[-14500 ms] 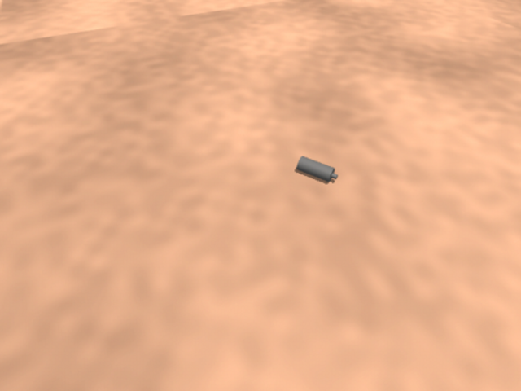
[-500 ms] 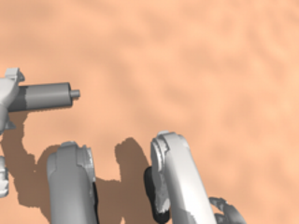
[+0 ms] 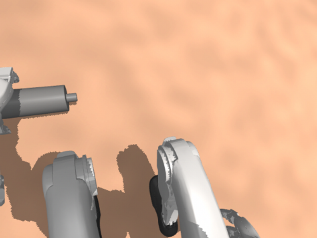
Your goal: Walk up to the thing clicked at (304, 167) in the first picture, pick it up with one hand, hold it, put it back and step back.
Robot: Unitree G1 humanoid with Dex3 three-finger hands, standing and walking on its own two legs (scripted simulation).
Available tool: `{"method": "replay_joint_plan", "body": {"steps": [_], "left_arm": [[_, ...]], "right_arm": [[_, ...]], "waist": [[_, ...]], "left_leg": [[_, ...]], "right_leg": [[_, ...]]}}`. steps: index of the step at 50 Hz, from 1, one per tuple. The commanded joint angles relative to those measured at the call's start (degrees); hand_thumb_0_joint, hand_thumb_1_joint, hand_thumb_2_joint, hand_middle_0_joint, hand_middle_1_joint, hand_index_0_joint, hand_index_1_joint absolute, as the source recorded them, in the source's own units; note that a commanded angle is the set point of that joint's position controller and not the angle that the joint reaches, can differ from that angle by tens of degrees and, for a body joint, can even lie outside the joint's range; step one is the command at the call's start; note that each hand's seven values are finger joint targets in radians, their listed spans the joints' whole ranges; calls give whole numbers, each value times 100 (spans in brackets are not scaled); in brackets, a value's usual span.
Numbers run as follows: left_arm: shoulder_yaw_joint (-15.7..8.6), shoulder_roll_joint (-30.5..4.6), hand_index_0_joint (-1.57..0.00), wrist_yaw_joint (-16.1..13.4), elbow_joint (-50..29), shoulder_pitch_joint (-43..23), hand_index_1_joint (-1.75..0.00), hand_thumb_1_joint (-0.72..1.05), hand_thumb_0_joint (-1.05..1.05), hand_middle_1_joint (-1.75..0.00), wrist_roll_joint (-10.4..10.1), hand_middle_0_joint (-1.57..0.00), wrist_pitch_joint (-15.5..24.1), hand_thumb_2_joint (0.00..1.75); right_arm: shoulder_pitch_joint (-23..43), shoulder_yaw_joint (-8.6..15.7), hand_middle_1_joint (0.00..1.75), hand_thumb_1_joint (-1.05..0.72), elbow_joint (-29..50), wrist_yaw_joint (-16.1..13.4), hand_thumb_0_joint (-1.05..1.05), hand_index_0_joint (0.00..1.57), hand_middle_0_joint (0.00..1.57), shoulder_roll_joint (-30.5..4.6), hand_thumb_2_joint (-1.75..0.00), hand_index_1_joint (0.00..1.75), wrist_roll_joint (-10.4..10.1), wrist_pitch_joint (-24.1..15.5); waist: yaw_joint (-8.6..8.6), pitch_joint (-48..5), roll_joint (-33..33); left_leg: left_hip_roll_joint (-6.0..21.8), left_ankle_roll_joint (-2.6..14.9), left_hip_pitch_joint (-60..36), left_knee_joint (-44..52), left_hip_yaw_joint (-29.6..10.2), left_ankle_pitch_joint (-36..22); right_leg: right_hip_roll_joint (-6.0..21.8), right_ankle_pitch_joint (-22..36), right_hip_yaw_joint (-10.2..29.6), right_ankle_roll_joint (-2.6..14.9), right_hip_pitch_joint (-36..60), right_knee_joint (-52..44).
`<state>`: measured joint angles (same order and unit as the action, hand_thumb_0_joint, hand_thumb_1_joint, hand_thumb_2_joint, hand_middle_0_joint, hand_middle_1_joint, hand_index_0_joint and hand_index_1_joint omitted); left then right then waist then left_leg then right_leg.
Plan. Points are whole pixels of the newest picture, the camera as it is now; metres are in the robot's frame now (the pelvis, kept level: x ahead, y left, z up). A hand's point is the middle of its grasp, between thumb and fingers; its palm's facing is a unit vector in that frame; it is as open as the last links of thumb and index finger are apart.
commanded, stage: rise first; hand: left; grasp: from above
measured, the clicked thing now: (37, 101) +0.49 +0.29 -0.29
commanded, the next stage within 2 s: approach in 1.40 s
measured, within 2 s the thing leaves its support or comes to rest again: neither
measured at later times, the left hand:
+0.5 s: hand (1, 106) +0.45 +0.33 -0.18, palm faces -0.46 -0.07 -0.89, open 14.0 cm
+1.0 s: hand out of the picture +0.45 +0.34 -0.17, palm faces -0.46 -0.06 -0.89, open 14.0 cm
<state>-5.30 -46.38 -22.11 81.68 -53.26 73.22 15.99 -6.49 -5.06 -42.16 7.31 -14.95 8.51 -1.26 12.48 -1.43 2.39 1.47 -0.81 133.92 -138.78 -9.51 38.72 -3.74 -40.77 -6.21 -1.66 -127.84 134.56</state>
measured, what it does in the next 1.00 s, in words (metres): stands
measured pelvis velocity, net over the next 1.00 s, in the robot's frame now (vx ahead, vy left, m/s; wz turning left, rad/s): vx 0.00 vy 0.00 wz -0.01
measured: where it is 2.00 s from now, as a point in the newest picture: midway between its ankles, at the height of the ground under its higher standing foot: (130, 223)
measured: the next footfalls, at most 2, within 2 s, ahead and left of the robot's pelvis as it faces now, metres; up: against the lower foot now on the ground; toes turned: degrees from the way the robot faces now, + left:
none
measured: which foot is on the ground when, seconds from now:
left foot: down 0.00-1.00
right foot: down 0.00-1.00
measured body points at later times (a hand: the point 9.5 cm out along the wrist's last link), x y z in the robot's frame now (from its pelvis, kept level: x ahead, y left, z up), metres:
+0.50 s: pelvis +0.00 +0.00 -0.01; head +0.24 +0.09 +0.36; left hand +0.47 +0.34 -0.13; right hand +0.06 -0.26 -0.10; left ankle +0.08 +0.13 -0.29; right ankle +0.09 -0.12 -0.29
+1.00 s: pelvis +0.00 +0.00 +0.00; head +0.24 +0.09 +0.37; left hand +0.47 +0.34 -0.12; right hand +0.06 -0.26 -0.10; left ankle +0.08 +0.13 -0.29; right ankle +0.09 -0.12 -0.29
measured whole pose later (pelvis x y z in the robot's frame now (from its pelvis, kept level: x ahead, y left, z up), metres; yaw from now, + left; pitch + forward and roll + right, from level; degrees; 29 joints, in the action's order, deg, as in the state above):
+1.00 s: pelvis +0.00 +0.00 +0.00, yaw -1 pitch +32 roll -10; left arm -4.7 -49.5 -20.7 83.0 -55.2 73.0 15.9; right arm -7.3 -7.6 -40.6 7.6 -15.2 8.6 -1.4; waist 14.1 -0.4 2.5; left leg 1.2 -0.6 134.4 -139.4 -10.3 38.2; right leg -3.8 -40.1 -6.9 -2.0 -127.8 134.5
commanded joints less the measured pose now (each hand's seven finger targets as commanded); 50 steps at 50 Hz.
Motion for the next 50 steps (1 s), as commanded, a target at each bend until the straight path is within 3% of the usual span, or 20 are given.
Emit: {"method": "replay_joint_plan", "body": {"steps": [1,7,15,18,22,24,27,32,34,37,39,42,46,47,50], "left_arm": [[-185,-1501,-7,-222,-727,-1721,-103,-55,0,-104,-89,-6,-2,101],[-158,-1552,-7,-213,-731,-1841,-104,-55,0,-104,-77,-6,-23,101],[-131,-1639,-7,-199,-431,-1867,-104,-55,0,-105,-69,-6,-29,101],[-203,-1777,-7,-210,-533,-1806,-104,-55,0,-104,-23,-6,5,101],[-245,-1894,-6,-213,-691,-2038,-104,-55,0,-104,-21,-6,29,101],[-244,-1861,-7,-207,-715,-1887,-104,-54,0,-106,-24,-6,18,100],[-142,-1729,-7,-163,-467,-1817,-105,-54,0,-106,-25,-6,-9,99],[-125,-1745,-7,-101,-621,-1885,-104,-54,0,-105,-105,-6,-5,100],[-190,-1854,-7,-108,-691,-1865,-104,-54,0,-106,-88,-6,12,100],[-102,-1694,-7,-91,-663,-1834,-105,-54,0,-106,-84,-6,23,99],[-175,-1803,-7,-98,-656,-1876,-104,-54,0,-105,-94,-6,34,99],[-201,-1841,-7,-99,-677,-1846,-105,-53,0,-106,-57,-6,25,99],[-66,-1684,-7,-49,-616,-1827,-105,-55,0,-105,-87,-6,-13,101],[-141,-1819,-7,-51,-705,-1895,-105,-55,0,-106,-96,-6,-5,101],[-104,-1722,-7,-32,-529,-1782,-105,-55,0,-106,-126,-6,-21,100]], "right_arm": [[-1132,437,30,-91,42,-78,0,20,20,-1450,-90,30,-2,1],[-1151,399,30,-91,40,-90,0,20,20,-1467,-90,30,16,3],[-1143,305,30,-91,70,-76,0,20,20,-1513,-90,30,34,-48],[-1174,271,30,-91,91,-79,0,20,20,-1501,-90,30,46,-53],[-1196,257,30,-90,101,-81,0,20,20,-1536,-90,30,47,-45],[-1169,256,30,-90,115,-84,0,20,20,-1531,-90,30,54,-36],[-1210,257,30,-91,118,-67,0,20,20,-1546,-90,30,47,-21],[-1225,257,30,-90,146,-61,0,20,20,-1557,-90,30,28,-23],[-1219,254,30,-90,152,-64,0,20,20,-1545,-90,30,18,-23],[-1228,251,30,-91,160,-55,0,20,20,-1528,-90,30,13,-19],[-1264,247,30,-91,160,-55,0,20,20,-1551,-90,30,11,-17],[-1248,252,30,-90,180,-57,0,20,20,-1546,-90,30,6,-9],[-1222,237,30,-91,166,-46,0,20,20,-1519,-90,30,0,-21],[-1223,234,30,-91,173,-42,0,20,20,-1540,-90,30,-3,-13],[-1219,239,30,-91,185,-51,0,20,20,-1517,-90,30,5,-21]], "waist": [[-13,-3828,-1824],[46,-3905,-1867],[153,-3555,-1921],[93,-3673,-2067],[155,-3875,-2156],[58,-3879,-2252],[167,-3730,-2193],[182,-3638,-2043],[88,-3743,-2146],[153,-3703,-2068],[192,-3698,-2164],[116,-3729,-2174],[171,-3655,-2139],[145,-3738,-2098],[167,-3522,-1903]], "left_leg": [[-58,239,-3028,1329,541,-922],[-54,244,-3075,1245,532,-1009],[-52,231,-2927,1270,486,-824],[-61,217,-2975,1247,513,-915],[-56,212,-3093,1238,471,-984],[-52,191,-3219,1294,462,-1059],[-48,192,-3154,1283,440,-1083],[-48,222,-3004,1271,452,-892],[-61,206,-3085,1293,459,-967],[-50,217,-3083,1266,463,-1025],[-60,200,-3134,1299,439,-1039],[-58,195,-3170,1329,451,-1023],[-48,207,-3146,1301,461,-1044],[-61,221,-3043,1306,477,-992],[-66,240,-2885,1307,496,-812]], "right_leg": [[-114,1320,-383,351,1705,-1436],[-128,1415,-387,332,1768,-1428],[-109,1257,-436,344,1578,-1375],[-114,1334,-416,350,1719,-1348],[-111,1395,-460,345,1681,-1298],[-111,1426,-482,359,1634,-1275],[-111,1475,-499,354,1572,-1270],[-113,1344,-493,336,1614,-1361],[-97,1388,-480,349,1639,-1313],[-110,1445,-469,336,1646,-1359],[-93,1449,-489,339,1641,-1320],[-95,1417,-480,347,1644,-1361],[-106,1466,-455,350,1617,-1374],[-111,1430,-443,342,1692,-1406],[-107,1265,-432,336,1673,-1482]]}}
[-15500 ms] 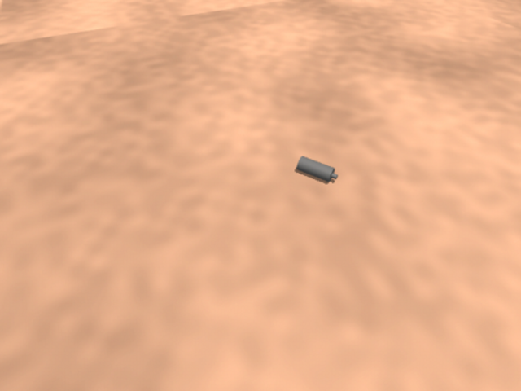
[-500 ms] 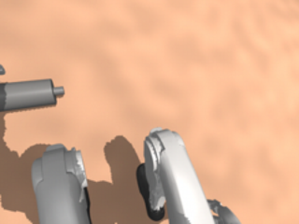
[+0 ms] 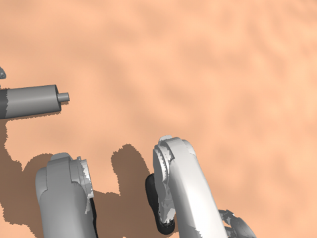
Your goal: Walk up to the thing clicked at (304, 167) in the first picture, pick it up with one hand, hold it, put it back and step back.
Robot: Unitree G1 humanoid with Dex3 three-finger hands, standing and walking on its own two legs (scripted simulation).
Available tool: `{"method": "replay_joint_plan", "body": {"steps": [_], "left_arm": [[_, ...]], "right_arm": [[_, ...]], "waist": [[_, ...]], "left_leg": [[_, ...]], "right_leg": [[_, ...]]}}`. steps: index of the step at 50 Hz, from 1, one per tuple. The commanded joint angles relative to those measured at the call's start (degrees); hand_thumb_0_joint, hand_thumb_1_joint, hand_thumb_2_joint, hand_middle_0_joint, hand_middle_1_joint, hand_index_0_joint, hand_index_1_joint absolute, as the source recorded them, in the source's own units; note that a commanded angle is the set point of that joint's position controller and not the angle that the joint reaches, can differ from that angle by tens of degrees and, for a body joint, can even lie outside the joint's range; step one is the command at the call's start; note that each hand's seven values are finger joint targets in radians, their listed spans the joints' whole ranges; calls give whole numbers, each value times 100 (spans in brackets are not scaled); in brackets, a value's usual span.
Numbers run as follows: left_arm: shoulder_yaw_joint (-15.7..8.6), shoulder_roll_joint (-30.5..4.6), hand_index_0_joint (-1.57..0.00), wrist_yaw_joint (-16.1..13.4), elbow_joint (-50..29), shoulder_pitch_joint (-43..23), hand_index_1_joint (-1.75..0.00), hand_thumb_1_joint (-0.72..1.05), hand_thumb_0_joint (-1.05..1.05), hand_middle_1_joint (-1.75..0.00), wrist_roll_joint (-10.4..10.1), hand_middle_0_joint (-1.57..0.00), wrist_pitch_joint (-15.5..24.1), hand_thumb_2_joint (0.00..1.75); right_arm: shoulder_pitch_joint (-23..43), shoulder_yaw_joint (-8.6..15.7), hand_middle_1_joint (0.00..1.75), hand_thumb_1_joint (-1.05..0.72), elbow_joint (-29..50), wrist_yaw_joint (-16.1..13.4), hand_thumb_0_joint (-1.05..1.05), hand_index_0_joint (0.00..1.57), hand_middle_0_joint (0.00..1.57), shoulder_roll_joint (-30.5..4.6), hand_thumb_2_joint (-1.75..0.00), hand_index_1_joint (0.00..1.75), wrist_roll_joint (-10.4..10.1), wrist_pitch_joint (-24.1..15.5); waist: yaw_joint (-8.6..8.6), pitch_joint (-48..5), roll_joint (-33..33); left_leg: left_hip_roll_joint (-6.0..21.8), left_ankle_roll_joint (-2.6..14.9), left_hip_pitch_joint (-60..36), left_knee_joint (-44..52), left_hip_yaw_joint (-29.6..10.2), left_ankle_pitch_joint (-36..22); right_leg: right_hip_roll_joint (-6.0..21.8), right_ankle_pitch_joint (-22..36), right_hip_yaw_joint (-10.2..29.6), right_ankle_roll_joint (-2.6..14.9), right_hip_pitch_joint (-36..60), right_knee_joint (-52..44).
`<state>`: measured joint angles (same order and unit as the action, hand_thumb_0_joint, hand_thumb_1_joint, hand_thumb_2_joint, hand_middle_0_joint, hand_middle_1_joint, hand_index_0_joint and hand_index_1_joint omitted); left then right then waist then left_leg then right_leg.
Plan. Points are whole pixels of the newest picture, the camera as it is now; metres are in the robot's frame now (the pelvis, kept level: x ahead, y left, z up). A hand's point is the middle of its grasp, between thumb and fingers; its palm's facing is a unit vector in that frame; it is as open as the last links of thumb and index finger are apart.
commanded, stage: rise first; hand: left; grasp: from above
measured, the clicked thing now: (27, 101) +0.49 +0.29 -0.28
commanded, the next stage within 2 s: approach in 0.40 s
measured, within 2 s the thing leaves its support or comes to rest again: neither
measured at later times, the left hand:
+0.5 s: hand out of the picture +0.45 +0.34 -0.17, palm faces -0.45 -0.07 -0.89, open 14.0 cm
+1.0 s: hand (17, 86) +0.49 +0.28 -0.16, palm faces -0.42 -0.05 -0.91, open 13.7 cm
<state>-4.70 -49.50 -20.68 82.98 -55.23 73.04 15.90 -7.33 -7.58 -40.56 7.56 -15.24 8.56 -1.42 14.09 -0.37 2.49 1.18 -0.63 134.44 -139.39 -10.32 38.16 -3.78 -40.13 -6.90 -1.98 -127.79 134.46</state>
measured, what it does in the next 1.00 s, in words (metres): stands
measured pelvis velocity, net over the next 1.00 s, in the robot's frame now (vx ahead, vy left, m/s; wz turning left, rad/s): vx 0.00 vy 0.00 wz -0.01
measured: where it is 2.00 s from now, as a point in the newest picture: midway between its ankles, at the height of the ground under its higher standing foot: (126, 223)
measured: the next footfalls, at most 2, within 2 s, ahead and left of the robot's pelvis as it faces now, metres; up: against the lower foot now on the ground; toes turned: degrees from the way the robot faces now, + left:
none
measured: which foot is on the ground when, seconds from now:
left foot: down 0.00-1.00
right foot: down 0.00-1.00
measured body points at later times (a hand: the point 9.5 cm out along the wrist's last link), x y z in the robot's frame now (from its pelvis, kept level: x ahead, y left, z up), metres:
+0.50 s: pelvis +0.00 +0.00 +0.00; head +0.24 +0.09 +0.37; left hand +0.47 +0.34 -0.12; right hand +0.06 -0.26 -0.10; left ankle +0.08 +0.13 -0.29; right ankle +0.10 -0.12 -0.29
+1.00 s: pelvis +0.00 +0.00 +0.00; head +0.24 +0.09 +0.37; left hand +0.51 +0.28 -0.11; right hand +0.03 -0.26 -0.08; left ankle +0.08 +0.13 -0.29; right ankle +0.10 -0.12 -0.29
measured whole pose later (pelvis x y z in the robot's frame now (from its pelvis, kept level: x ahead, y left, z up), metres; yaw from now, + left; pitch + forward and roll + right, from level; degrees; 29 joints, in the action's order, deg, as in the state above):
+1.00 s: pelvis +0.00 +0.00 +0.00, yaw -1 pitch +33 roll -10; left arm -2.0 -46.3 -23.8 89.9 -63.2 74.0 8.7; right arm -10.0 -10.5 -39.1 6.1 -15.3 8.3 -1.7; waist 19.6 -1.3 1.6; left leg 1.7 -0.2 134.9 -138.0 -10.0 37.3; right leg -4.2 -38.7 -6.6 -2.3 -128.6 132.8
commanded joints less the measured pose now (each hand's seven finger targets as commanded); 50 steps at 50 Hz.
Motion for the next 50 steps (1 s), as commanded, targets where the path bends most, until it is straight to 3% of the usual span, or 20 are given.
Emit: {"method": "replay_joint_plan", "body": {"steps": [1,6,8,11,14,17,21,24,25,28,33,35,38,42,45,46,50], "left_arm": [[-229,-1555,-7,-182,-943,-1803,-105,-54,0,-106,-97,-6,19,100],[-184,-1455,-7,-150,-890,-1768,-105,-55,0,-105,-103,-6,3,101],[-201,-1510,-7,-141,-747,-1619,-104,-55,0,-105,-93,-6,-8,101],[-66,-1356,-7,-116,-664,-1734,-105,-54,0,-106,-99,-6,5,100],[-219,-1594,-7,-118,-885,-1796,-105,-54,0,-106,-101,-6,30,100],[-184,-1481,-7,-119,-731,-1608,-105,-55,0,-105,-96,-6,20,101],[-331,-1715,-7,-155,-1051,-1738,-105,-55,0,-106,-66,-6,41,100],[-147,-1370,-7,-136,-911,-1738,-105,-54,0,-106,-101,-6,-6,100],[-103,-1335,-5,-130,-913,-1747,-104,-61,0,-102,-100,-7,-10,107],[-8,-1235,-8,-101,-1085,-1876,-107,-52,0,-109,-84,-6,-38,98],[467,-562,-8,-106,-911,-2365,-107,-52,0,-110,-126,-6,-108,98],[553,-507,-9,-152,-767,-2672,-109,-51,0,-111,-120,-7,-145,98],[514,-672,-9,-308,-558,-2931,-109,-51,0,-111,-9,-8,-246,100],[335,-900,-10,-531,-19,-2793,-109,-51,0,-111,127,-8,-537,101],[216,-1075,-9,-559,148,-2603,-107,-53,0,-108,125,-8,-732,101],[181,-1158,-9,-546,168,-2522,-106,-52,0,-107,81,-9,-783,100],[-20,-1478,-10,-442,-112,-2285,-108,-52,0,-108,-74,-10,-937,105]], "right_arm": [[-1134,483,30,-90,27,-82,0,20,20,-1502,-90,30,10,6],[-1161,501,30,-91,31,-94,0,20,20,-1506,-90,30,-11,1],[-1122,498,30,-90,17,-102,0,20,20,-1503,-90,30,-22,31],[-1138,474,30,-90,-2,-105,0,20,20,-1477,-90,30,-8,40],[-1165,477,30,-90,5,-109,0,20,20,-1508,-90,30,-11,15],[-1199,478,30,-90,30,-89,0,20,20,-1479,-90,30,-6,22],[-1214,481,30,-90,52,-100,0,20,20,-1476,-90,30,2,62],[-1196,501,30,-90,32,-92,0,20,20,-1472,-90,30,-4,59],[-1204,493,30,-91,18,-94,0,20,20,-1464,-90,30,-5,66],[-1225,537,30,-91,22,-102,0,20,20,-1470,-90,30,-35,66],[-1340,560,30,-91,-62,-139,0,20,20,-1483,-90,30,-72,39],[-1400,494,30,-91,-85,-145,0,20,20,-1475,-90,30,-45,10],[-1371,392,30,-90,-86,-185,0,20,20,-1493,-90,30,-1,-23],[-1350,276,30,-91,-9,-199,0,20,20,-1495,-90,30,21,-38],[-1323,186,30,-91,146,-200,0,20,20,-1505,-90,30,12,-49],[-1239,183,30,-91,171,-210,0,20,20,-1491,-90,30,-16,-46],[-1229,150,30,-91,306,-230,0,20,20,-1500,-90,30,-70,-39]], "waist": [[-30,-3860,-2072],[24,-3820,-2112],[-68,-3870,-2107],[42,-3720,-1879],[-58,-3896,-2137],[-3,-3858,-2052],[-104,-4195,-2154],[15,-3972,-2161],[15,-3947,-2216],[24,-3979,-2207],[332,-3757,-2082],[490,-3598,-2019],[425,-3780,-2172],[360,-3868,-2393],[356,-3870,-2353],[263,-3930,-2306],[172,-4074,-2259]], "left_leg": [[-27,203,-3061,1378,564,-804],[-29,194,-3177,1392,548,-890],[-35,191,-3118,1404,567,-844],[-40,224,-2912,1381,556,-753],[-35,188,-3205,1403,545,-950],[-33,201,-3136,1341,576,-1033],[-33,212,-3155,1330,618,-1152],[-39,199,-3218,1398,565,-1057],[-38,189,-3201,1433,560,-1004],[-35,185,-3260,1485,560,-914],[-21,173,-3300,1580,478,-683],[-29,192,-3095,1542,495,-630],[-21,179,-3197,1549,497,-749],[-35,167,-3221,1557,560,-974],[-47,211,-3098,1531,606,-1047],[-30,230,-3000,1515,631,-998],[-29,268,-2858,1416,705,-1079]], "right_leg": [[-107,1229,-372,377,1724,-1433],[-91,1308,-384,375,1658,-1417],[-105,1262,-366,386,1672,-1408],[-116,1201,-358,374,1681,-1482],[-94,1343,-370,390,1698,-1393],[-102,1429,-345,368,1816,-1427],[-104,1554,-297,340,2060,-1457],[-100,1434,-367,369,1762,-1427],[-108,1403,-368,381,1759,-1433],[-99,1342,-374,391,1695,-1478],[-100,1203,-429,402,1386,-1560],[-110,1172,-408,394,1442,-1627],[-122,1269,-423,404,1435,-1562],[-125,1479,-400,419,1546,-1447],[-123,1582,-369,403,1749,-1457],[-145,1526,-315,406,1781,-1473],[-145,1620,-219,358,2161,-1486]]}}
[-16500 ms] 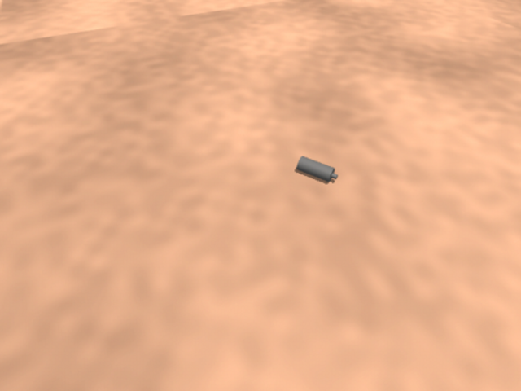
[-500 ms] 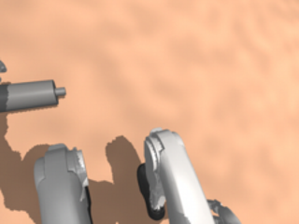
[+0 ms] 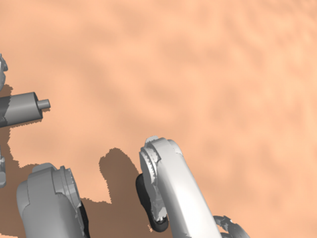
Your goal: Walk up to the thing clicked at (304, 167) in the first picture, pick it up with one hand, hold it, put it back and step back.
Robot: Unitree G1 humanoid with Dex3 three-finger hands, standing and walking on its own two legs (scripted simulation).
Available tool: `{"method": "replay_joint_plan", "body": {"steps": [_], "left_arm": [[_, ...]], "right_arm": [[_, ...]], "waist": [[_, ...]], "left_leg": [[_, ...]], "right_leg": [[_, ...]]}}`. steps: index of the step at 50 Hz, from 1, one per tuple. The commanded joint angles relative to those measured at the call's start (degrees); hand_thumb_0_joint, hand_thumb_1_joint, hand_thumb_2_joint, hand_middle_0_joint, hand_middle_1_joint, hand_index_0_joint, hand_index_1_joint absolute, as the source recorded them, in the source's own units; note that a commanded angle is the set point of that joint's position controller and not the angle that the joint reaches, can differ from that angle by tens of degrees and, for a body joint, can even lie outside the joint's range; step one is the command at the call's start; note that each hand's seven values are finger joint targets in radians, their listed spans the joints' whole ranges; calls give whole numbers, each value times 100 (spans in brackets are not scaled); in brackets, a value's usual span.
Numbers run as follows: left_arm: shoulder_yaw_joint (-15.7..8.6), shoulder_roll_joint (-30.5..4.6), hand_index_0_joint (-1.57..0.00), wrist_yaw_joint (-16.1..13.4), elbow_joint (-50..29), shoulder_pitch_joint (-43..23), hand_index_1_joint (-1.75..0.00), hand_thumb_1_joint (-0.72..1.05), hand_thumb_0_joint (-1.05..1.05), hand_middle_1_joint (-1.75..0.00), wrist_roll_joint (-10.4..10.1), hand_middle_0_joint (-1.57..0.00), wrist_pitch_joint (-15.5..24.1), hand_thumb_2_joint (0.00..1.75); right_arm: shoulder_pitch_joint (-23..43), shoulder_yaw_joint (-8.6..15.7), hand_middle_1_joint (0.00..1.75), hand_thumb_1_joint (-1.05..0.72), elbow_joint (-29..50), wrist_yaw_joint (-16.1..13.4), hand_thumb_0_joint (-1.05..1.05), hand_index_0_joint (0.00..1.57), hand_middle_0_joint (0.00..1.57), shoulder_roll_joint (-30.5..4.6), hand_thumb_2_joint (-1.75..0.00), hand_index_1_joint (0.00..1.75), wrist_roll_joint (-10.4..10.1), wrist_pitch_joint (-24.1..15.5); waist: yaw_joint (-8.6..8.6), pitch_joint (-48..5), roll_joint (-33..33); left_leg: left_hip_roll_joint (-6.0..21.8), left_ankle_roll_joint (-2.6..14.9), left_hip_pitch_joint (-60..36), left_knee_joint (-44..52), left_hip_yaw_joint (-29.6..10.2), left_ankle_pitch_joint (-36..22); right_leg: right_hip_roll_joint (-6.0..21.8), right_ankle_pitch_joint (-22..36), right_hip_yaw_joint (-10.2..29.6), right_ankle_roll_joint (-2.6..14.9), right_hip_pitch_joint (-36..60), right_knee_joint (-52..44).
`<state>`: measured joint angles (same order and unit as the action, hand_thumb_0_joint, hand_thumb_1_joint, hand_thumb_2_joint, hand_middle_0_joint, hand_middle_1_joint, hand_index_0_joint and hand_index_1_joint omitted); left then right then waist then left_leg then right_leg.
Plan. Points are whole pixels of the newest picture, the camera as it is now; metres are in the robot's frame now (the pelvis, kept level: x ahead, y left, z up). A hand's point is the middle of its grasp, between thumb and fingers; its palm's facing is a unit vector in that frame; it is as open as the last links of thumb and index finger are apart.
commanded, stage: approach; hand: left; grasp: from above
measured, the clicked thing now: (5, 111) +0.49 +0.29 -0.29
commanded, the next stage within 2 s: close in in 0.12 s
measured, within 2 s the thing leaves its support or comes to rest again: neither
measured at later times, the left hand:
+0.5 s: hand out of the picture +0.47 +0.31 -0.19, palm faces -0.48 -0.07 -0.88, open 13.4 cm
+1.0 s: hand out of the picture +0.48 +0.30 -0.24, palm faces -0.47 -0.08 -0.88, open 13.9 cm
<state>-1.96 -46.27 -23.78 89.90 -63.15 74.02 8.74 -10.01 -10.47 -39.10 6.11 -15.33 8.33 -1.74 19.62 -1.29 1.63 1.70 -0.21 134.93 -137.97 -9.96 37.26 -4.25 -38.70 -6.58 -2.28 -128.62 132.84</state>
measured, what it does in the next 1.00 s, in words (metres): stands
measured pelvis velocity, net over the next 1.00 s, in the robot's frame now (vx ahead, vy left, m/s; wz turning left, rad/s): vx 0.00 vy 0.00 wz -0.04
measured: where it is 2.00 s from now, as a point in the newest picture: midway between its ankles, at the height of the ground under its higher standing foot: (120, 225)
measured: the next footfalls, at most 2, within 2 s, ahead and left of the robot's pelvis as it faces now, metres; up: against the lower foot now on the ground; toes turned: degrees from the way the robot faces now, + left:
none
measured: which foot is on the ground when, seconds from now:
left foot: down 0.00-1.00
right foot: down 0.00-1.00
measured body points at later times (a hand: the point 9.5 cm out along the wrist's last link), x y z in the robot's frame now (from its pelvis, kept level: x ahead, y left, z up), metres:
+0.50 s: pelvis +0.00 +0.00 -0.01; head +0.25 +0.10 +0.36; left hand +0.49 +0.31 -0.14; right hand +0.07 -0.27 -0.09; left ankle +0.08 +0.13 -0.29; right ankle +0.10 -0.12 -0.29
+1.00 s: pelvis +0.00 +0.00 -0.02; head +0.28 +0.10 +0.32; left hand +0.50 +0.30 -0.19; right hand +0.03 -0.25 -0.09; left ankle +0.08 +0.13 -0.29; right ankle +0.10 -0.12 -0.29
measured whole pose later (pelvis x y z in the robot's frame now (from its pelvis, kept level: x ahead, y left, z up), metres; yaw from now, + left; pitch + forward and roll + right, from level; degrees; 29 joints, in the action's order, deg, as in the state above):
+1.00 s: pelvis +0.00 +0.00 -0.02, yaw -2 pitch +31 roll -11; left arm -3.2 -54.1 -28.3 94.6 -61.5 73.6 13.3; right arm -9.2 -15.2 -38.5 8.2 -16.2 11.7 -6.5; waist 20.9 5.4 5.8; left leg 1.8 -0.9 135.8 -143.0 -12.7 39.0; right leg -5.1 -39.3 -8.7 -2.4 -129.2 136.3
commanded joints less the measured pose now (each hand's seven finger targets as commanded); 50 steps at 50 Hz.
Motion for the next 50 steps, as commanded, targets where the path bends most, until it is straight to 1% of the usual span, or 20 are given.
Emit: {"method": "replay_joint_plan", "body": {"steps": [1,5,7,10,13,14,16,20,22,25,29,31,32,35,36,38,41,45,47,50], "left_arm": [[-273,-1744,-10,-55,-703,-1356,-106,-53,0,-107,-246,-9,-247,103],[-275,-1791,-9,300,-1116,-1264,-106,-54,0,-107,-458,-8,-110,104],[-216,-1718,-9,483,-1329,-1336,-107,-54,0,-108,-464,-9,48,104],[-232,-1728,-10,641,-1962,-1611,-112,-51,0,-113,-465,-10,355,110],[148,-1083,-9,678,-1777,-1585,-109,-51,0,-111,-505,-7,537,102],[207,-1006,-9,661,-1645,-1489,-107,-52,0,-109,-513,-7,572,101],[185,-1201,-9,572,-1454,-1423,-109,-51,0,-111,-431,-8,632,104],[39,-1506,-11,321,-1442,-1684,-115,-47,0,-116,-228,-10,736,110],[-55,-1587,-12,158,-1215,-1524,-113,-45,0,-116,-134,-9,724,106],[-64,-1598,-11,-76,-902,-1645,-112,-47,0,-114,13,-9,687,107],[-197,-1738,-7,-344,-687,-1639,-104,-53,0,-104,89,-7,550,103],[-91,-1544,-7,-424,-321,-1605,-104,-52,0,-104,29,-7,484,103],[-89,-1572,-7,-453,-372,-1660,-104,-53,0,-103,25,-7,467,103],[-182,-1884,-7,-517,-309,-1661,-103,-53,0,-103,17,-7,435,102],[-148,-1789,-7,-526,-267,-1626,-103,-53,0,-102,8,-7,416,101],[-140,-1866,-7,-527,-367,-1826,-104,-52,0,-104,-39,-8,438,103],[-177,-1959,-7,-573,-189,-1599,-102,-53,0,-102,-66,-7,456,101],[-251,-2134,-7,-650,-368,-1524,-103,-52,0,-103,-78,-8,485,102],[-179,-1942,-7,-666,-141,-1411,-101,-53,0,-101,-101,-7,447,101],[-305,-2187,-6,-736,-245,-1379,-100,-53,0,-99,-149,-7,485,101]], "right_arm": [[-950,448,30,-91,162,-78,0,20,20,-1470,-90,30,-69,-8],[-949,506,30,-90,147,-97,0,20,20,-1526,-90,30,-106,1],[-1050,544,30,-91,142,-102,0,20,20,-1551,-90,30,-89,10],[-1229,614,30,-91,55,-88,0,20,20,-1538,-90,30,-40,33],[-1300,666,30,-91,-17,-88,0,20,20,-1598,-90,30,-52,56],[-1316,644,30,-91,-69,-75,0,20,20,-1526,-90,30,-47,54],[-1304,612,30,-90,-96,-65,0,20,20,-1558,-90,30,-23,60],[-1201,509,30,-90,-48,-31,0,20,20,-1575,-90,30,59,74],[-1126,507,30,-90,17,-16,0,20,20,-1618,-89,30,78,62],[-1069,434,30,-90,26,10,0,20,20,-1596,-89,30,125,24],[-1017,377,30,-90,75,28,0,20,20,-1643,-90,30,180,-95],[-954,339,30,-90,80,40,0,20,20,-1641,-90,30,207,-154],[-984,329,30,-90,92,42,0,20,20,-1662,-90,30,213,-187],[-952,275,30,-90,117,37,0,20,20,-1721,-90,30,235,-269],[-931,248,30,-90,114,43,0,20,20,-1715,-90,30,247,-296],[-943,215,30,-90,101,47,0,20,20,-1750,-90,30,264,-347],[-939,168,30,-90,122,63,0,20,20,-1782,-90,30,281,-427],[-893,87,30,-90,117,93,0,20,20,-1776,-90,30,302,-466],[-945,92,30,-90,67,139,0,20,20,-1794,-90,30,340,-500],[-943,43,30,-90,99,156,0,20,20,-1879,-90,30,357,-534]], "waist": [[-347,-3827,-1974],[-349,-3590,-1823],[-220,-3459,-1789],[-220,-3880,-2089],[-27,-3663,-1948],[-48,-3618,-1888],[-124,-3514,-1939],[-189,-3635,-2170],[-256,-3611,-2351],[-88,-3460,-2268],[-78,-3451,-2347],[74,-3185,-2024],[114,-3166,-2095],[44,-3256,-2183],[53,-3203,-2182],[179,-3308,-2198],[163,-3166,-2221],[53,-3423,-2463],[187,-3218,-2301],[152,-3176,-2258]], "left_leg": [[-71,243,-2735,1274,645,-868],[-72,226,-2534,1267,596,-561],[-78,204,-2569,1223,553,-468],[-66,136,-2903,1202,523,-595],[-73,112,-3054,1188,436,-625],[-66,133,-3057,1202,437,-622],[-70,131,-3094,1163,438,-767],[-72,131,-3213,1127,439,-1002],[-70,89,-3365,1202,414,-1058],[-54,123,-3213,1147,404,-976],[-56,134,-3215,1107,447,-1011],[-29,175,-2878,1051,411,-762],[-38,172,-2929,1064,421,-748],[-19,166,-2855,1016,406,-671],[-19,163,-2905,1023,407,-662],[6,168,-2884,954,359,-668],[18,147,-2840,923,334,-682],[44,121,-3029,904,330,-883],[58,137,-2993,820,316,-941],[49,143,-2887,785,296,-979]], "right_leg": [[-115,1335,-229,389,2216,-1332],[-98,921,-252,438,2078,-1378],[-87,798,-292,456,1997,-1397],[-68,896,-326,447,2103,-1370],[-59,969,-486,453,1720,-1380],[-65,1024,-477,413,1759,-1366],[-67,1149,-488,410,1761,-1325],[-73,1351,-514,408,1813,-1248],[-63,1341,-582,443,1680,-1136],[-103,1365,-570,423,1679,-1122],[-88,1424,-551,406,1708,-1098],[-133,1256,-560,387,1607,-1165],[-127,1258,-548,382,1679,-1181],[-119,1167,-560,389,1743,-1125],[-122,1166,-576,398,1717,-1096],[-145,1201,-587,378,1779,-1093],[-156,1196,-627,394,1787,-1051],[-185,1399,-627,402,1977,-966],[-203,1491,-644,368,1969,-974],[-194,1517,-711,361,2049,-1005]]}}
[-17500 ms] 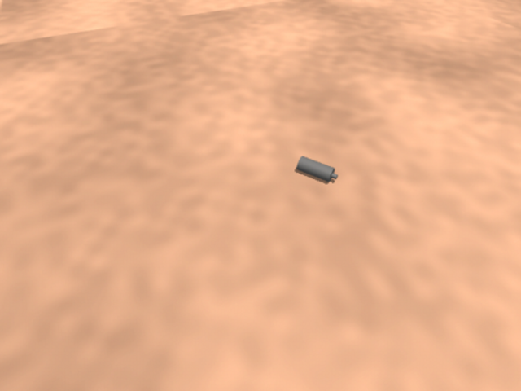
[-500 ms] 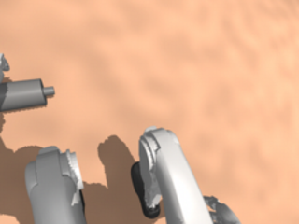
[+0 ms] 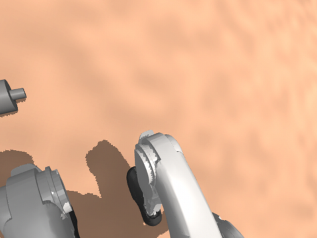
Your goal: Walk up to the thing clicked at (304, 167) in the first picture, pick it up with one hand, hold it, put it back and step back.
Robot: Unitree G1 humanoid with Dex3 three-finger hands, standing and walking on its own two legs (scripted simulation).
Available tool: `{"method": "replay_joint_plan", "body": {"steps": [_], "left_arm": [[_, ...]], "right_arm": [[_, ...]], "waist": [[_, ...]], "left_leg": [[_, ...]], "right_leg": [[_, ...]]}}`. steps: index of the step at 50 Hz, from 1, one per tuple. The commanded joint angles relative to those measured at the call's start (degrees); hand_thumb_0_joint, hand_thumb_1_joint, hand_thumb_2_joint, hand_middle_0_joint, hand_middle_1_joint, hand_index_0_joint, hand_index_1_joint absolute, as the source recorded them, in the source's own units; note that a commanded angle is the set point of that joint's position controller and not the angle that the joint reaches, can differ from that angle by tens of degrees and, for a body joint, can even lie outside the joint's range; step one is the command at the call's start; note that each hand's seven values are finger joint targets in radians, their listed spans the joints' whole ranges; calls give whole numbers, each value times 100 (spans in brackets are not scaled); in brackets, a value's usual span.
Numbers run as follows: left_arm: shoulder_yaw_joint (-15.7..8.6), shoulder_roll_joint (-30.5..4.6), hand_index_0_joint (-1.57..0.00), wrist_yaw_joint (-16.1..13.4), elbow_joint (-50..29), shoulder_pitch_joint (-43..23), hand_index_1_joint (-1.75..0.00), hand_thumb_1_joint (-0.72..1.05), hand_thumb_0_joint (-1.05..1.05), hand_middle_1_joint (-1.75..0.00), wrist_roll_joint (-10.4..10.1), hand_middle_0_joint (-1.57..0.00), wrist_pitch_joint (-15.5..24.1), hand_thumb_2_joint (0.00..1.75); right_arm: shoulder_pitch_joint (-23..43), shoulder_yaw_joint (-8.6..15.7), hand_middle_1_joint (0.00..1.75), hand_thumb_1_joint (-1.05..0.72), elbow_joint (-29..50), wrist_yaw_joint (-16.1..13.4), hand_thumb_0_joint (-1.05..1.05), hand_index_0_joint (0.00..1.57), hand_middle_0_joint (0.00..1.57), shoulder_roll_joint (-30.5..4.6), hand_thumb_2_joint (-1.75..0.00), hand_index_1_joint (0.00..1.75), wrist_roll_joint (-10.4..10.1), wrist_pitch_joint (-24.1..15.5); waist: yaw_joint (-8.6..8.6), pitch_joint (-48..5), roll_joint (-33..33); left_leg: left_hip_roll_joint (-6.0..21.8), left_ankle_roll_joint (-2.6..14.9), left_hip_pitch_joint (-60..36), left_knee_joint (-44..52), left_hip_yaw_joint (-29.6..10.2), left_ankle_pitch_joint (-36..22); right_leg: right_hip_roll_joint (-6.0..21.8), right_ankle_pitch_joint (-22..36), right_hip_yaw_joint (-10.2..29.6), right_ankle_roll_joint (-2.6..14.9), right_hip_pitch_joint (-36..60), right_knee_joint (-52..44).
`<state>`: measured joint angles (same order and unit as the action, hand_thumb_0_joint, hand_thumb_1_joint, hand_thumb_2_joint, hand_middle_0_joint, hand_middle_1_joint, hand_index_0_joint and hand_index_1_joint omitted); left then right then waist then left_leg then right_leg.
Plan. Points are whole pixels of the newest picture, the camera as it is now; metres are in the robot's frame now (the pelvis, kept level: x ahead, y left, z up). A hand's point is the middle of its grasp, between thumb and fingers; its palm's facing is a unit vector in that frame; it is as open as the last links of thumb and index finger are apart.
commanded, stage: rest palm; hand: left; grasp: from above
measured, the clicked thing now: out of the picture +0.48 +0.31 -0.27
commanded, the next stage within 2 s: close in 1.00 s
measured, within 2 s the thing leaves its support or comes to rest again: neither
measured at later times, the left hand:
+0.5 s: hand out of the picture +0.46 +0.32 -0.24, palm faces -0.46 -0.11 -0.88, open 13.9 cm
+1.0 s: hand out of the picture +0.46 +0.31 -0.25, palm faces -0.46 -0.11 -0.88, open 13.7 cm
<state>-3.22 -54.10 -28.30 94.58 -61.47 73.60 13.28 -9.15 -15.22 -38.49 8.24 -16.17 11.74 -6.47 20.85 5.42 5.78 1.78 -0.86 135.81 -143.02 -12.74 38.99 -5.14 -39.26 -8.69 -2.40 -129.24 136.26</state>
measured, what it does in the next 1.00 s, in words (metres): stands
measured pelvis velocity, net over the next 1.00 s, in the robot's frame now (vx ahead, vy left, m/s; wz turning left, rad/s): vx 0.00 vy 0.00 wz -0.04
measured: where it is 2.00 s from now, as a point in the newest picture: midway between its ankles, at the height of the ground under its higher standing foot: (111, 222)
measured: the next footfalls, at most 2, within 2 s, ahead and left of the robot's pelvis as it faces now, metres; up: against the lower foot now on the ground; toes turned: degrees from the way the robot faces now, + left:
none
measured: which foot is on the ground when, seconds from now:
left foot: down 0.00-1.00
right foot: down 0.00-1.00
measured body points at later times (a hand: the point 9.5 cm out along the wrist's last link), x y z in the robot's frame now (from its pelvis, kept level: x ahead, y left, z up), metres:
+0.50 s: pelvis +0.00 +0.00 +0.00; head +0.27 +0.13 +0.33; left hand +0.48 +0.32 -0.19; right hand +0.07 -0.25 -0.07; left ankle +0.07 +0.13 -0.28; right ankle +0.10 -0.11 -0.28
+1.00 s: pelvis +0.00 +0.00 +0.00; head +0.28 +0.12 +0.32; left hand +0.48 +0.31 -0.20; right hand +0.05 -0.24 -0.07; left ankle +0.07 +0.13 -0.28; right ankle +0.10 -0.11 -0.28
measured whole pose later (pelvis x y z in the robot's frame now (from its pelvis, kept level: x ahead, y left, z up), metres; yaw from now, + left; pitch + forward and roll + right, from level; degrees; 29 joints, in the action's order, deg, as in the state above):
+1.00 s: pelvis +0.00 +0.00 +0.00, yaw -2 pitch +28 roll -13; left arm -2.6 -58.0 -33.1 98.3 -62.1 72.9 13.3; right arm -5.1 -18.9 -36.3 11.6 -18.4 14.0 -10.4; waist 22.2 9.3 8.6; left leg 2.2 -0.9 134.8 -145.1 -15.4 40.4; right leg -6.2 -39.2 -10.7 -2.9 -127.7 136.2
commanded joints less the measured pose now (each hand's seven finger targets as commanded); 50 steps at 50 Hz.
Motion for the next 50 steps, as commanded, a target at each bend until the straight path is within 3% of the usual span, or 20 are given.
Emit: {"method": "replay_joint_plan", "body": {"steps": [1,4,8,9,10,11,14,15,17,19,22,25,29,32,34,37,40,44,48,50], "left_arm": [[-140,-1411,-6,-288,-707,-1487,-100,-54,0,-99,-50,-7,28,102],[-29,-1213,-7,-284,-520,-1510,-102,-53,0,-102,-78,-8,20,104],[-198,-1487,-7,-415,-702,-1454,-101,-53,0,-100,-105,-8,34,103],[-106,-1371,-6,-416,-543,-1352,-100,-54,0,-99,-55,-7,9,102],[-12,-1181,-6,-411,-347,-1416,-100,-54,0,-100,-56,-7,-7,101],[-50,-1247,-7,-412,-481,-1513,-101,-53,0,-101,-67,-7,11,102],[-18,-1375,-7,-454,-556,-1599,-101,-53,0,-101,-33,-8,30,101],[-56,-1360,-7,-459,-497,-1590,-101,-53,0,-101,-52,-8,11,102],[30,-1256,-7,-487,-416,-1538,-102,-53,0,-101,-17,-8,4,102],[-65,-1357,-7,-540,-562,-1554,-103,-52,0,-102,-71,-8,11,103],[38,-1261,-7,-526,-472,-1649,-103,-52,0,-103,-45,-8,-12,102],[93,-1222,-7,-516,-360,-1632,-102,-52,0,-102,-77,-8,-11,102],[31,-1349,-7,-547,-464,-1599,-103,-51,0,-104,-85,-7,5,100],[86,-1283,-7,-545,-212,-1508,-103,-52,0,-103,-72,-7,-14,100],[-34,-1432,-7,-567,-67,-1421,-103,-51,0,-103,-81,-8,-27,101],[-28,-1554,-8,-610,-522,-1656,-104,-50,0,-104,-102,-8,32,102],[19,-1440,-7,-623,-330,-1568,-104,-50,0,-104,-115,-8,42,101],[-68,-1589,-8,-697,-351,-1532,-105,-48,0,-105,-126,-8,39,101],[46,-1512,-9,-678,-164,-1454,-107,-47,0,-107,-106,-9,14,104],[-43,-1625,-9,-713,-265,-1513,-108,-46,0,-108,-179,-9,54,104]], "right_arm": [[-992,511,30,-90,31,-42,0,20,20,-1757,-90,30,5,-61],[-982,473,30,-90,30,29,0,20,20,-1777,-90,30,41,-119],[-908,451,30,-90,39,52,0,20,20,-1836,-90,30,63,-147],[-875,434,30,-90,49,73,0,20,20,-1814,-90,30,65,-141],[-864,436,30,-90,23,100,0,20,20,-1820,-90,30,99,-159],[-852,440,30,-90,77,102,0,20,20,-1881,-90,30,94,-180],[-752,418,30,-90,57,128,0,20,20,-1874,-90,30,81,-217],[-790,418,30,-90,121,139,0,20,20,-1931,-90,30,86,-244],[-783,406,30,-90,69,156,0,20,20,-1877,-90,30,100,-255],[-762,415,30,-90,69,154,0,20,20,-1905,-90,30,87,-267],[-758,404,30,-90,88,186,0,20,20,-1943,-90,30,100,-295],[-732,383,30,-90,76,217,0,20,20,-1952,-90,30,113,-332],[-690,357,30,-90,109,225,0,20,20,-1976,-90,30,126,-347],[-672,325,30,-90,124,248,0,20,20,-1961,-90,30,129,-361],[-684,308,30,-90,166,257,0,20,20,-2031,-90,30,127,-381],[-669,284,30,-90,130,259,0,20,20,-2013,-90,30,119,-398],[-682,271,30,-90,143,284,0,20,20,-2030,-90,30,143,-400],[-702,216,30,-90,117,280,0,20,20,-2032,-90,30,206,-386],[-676,175,30,-90,155,267,0,20,20,-2073,-90,30,221,-382],[-643,172,30,-90,179,256,0,20,20,-2083,-90,30,204,-406]], "waist": [[-27,-3941,-2796],[152,-3693,-2666],[-3,-3976,-2814],[32,-3856,-2868],[203,-3611,-2721],[215,-3574,-2678],[108,-3600,-2903],[199,-3528,-2738],[198,-3569,-2804],[97,-3718,-2895],[263,-3539,-2749],[291,-3384,-2712],[208,-3538,-2839],[288,-3391,-2838],[324,-3247,-2684],[173,-3572,-3017],[305,-3458,-2786],[236,-3587,-2886],[365,-3334,-2681],[289,-3456,-2762]], "left_leg": [[65,195,-3048,1316,566,-1176],[76,218,-2953,1227,536,-1112],[85,186,-3105,1250,524,-1352],[101,177,-3085,1262,508,-1367],[107,191,-2980,1198,484,-1232],[96,191,-2956,1234,455,-1188],[117,169,-3029,1276,454,-1035],[103,184,-2975,1215,450,-1055],[112,184,-2993,1227,461,-1052],[115,142,-3131,1298,435,-1197],[122,175,-3029,1203,415,-1152],[132,182,-2925,1188,410,-1045],[142,141,-3080,1284,364,-1099],[157,142,-3028,1223,364,-1127],[152,166,-2901,1207,355,-1010],[160,113,-3206,1268,335,-1230],[175,150,-2977,1185,331,-1205],[182,149,-3034,1162,353,-1337],[192,180,-2923,1116,340,-1153],[198,165,-2919,1129,321,-1160]], "right_leg": [[-123,1601,-465,383,2165,-1311],[-143,1594,-497,360,2090,-1288],[-149,1779,-537,362,2287,-1281],[-165,1787,-537,374,2245,-1241],[-175,1700,-579,366,2053,-1232],[-170,1641,-615,361,2019,-1258],[-182,1500,-580,399,2000,-1249],[-162,1535,-617,366,2017,-1254],[-191,1563,-582,371,2090,-1260],[-176,1638,-639,384,2103,-1236],[-183,1644,-645,358,2044,-1238],[-188,1556,-635,357,1987,-1243],[-209,1561,-673,374,2102,-1229],[-207,1611,-648,379,2076,-1181],[-203,1521,-665,357,2075,-1222],[-199,1667,-677,385,2125,-1165],[-238,1703,-685,358,2200,-1200],[-249,1835,-687,338,2337,-1241],[-269,1724,-670,326,2332,-1264],[-250,1704,-681,337,2373,-1252]]}}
